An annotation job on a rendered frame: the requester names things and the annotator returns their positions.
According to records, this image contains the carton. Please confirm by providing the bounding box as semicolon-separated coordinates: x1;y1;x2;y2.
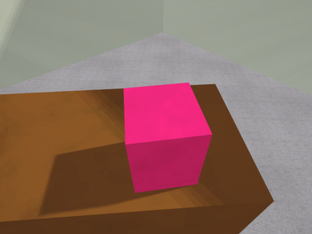
124;82;213;193

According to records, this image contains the pedestal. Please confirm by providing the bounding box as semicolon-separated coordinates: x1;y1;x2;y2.
0;84;274;234

